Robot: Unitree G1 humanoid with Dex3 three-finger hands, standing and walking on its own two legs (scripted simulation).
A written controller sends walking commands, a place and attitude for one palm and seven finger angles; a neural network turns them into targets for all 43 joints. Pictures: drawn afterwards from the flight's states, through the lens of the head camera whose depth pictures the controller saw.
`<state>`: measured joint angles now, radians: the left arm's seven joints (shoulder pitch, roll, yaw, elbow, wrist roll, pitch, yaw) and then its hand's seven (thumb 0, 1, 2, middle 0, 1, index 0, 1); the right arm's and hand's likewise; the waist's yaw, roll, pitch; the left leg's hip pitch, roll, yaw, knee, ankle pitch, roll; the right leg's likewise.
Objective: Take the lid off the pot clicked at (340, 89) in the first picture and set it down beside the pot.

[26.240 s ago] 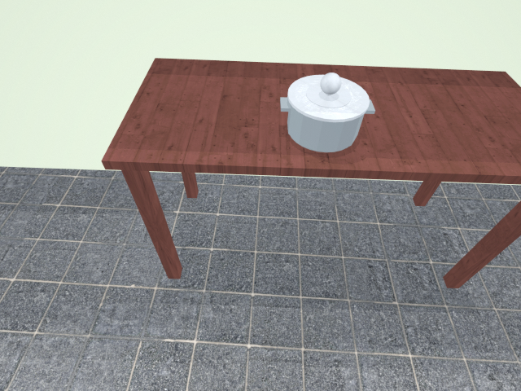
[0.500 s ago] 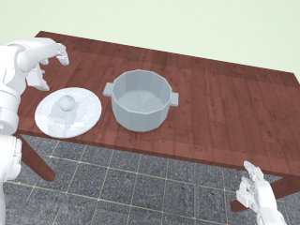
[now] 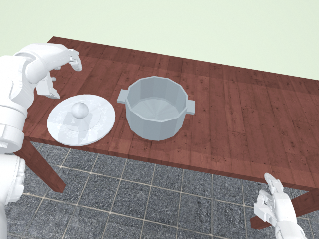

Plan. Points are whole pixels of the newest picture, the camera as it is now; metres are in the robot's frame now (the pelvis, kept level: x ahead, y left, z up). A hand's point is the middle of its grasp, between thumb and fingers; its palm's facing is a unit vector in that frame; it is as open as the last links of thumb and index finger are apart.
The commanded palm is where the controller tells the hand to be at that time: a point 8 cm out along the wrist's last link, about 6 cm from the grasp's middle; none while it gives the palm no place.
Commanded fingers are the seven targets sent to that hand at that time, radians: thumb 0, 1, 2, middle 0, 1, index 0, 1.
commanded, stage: draw the hand back to the body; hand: left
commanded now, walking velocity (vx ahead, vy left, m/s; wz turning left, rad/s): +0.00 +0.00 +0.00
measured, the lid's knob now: (79, 110) +0.48 +0.27 -0.01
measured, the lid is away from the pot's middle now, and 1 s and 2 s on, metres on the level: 0.24 0.24 0.24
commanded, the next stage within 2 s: step back with the hand held close in 2.00 s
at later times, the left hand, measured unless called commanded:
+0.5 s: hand (81, 75) +0.40 +0.20 +0.20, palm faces +0.27 -0.93 -0.25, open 10.9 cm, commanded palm +0.35 +0.25 +0.21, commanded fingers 0.00 0.11 0.87 -0.40 -0.58 -0.40 -0.58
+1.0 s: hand (81, 102) +0.33 +0.18 +0.20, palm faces +0.45 -0.86 -0.23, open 8.7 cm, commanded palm +0.28 +0.21 +0.20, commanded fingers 0.00 0.75 0.89 -0.24 -0.35 -0.24 -0.35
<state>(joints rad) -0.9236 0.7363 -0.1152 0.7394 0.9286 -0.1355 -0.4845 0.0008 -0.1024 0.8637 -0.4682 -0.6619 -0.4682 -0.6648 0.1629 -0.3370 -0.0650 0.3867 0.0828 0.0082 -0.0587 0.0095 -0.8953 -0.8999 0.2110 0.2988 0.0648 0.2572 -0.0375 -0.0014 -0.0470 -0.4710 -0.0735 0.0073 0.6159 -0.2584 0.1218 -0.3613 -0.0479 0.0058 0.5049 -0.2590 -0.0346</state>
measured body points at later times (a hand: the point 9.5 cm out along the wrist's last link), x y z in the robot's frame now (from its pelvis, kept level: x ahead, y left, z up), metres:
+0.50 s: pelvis +0.01 -0.04 +0.01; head +0.02 -0.01 +0.46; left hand +0.38 +0.24 +0.21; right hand +0.20 -0.29 -0.02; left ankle +0.03 +0.03 -0.73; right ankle -0.01 -0.20 -0.73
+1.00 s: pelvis +0.02 -0.10 +0.01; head +0.00 -0.11 +0.46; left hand +0.30 +0.22 +0.21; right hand +0.21 -0.35 -0.03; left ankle +0.03 +0.03 -0.73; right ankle -0.01 -0.20 -0.73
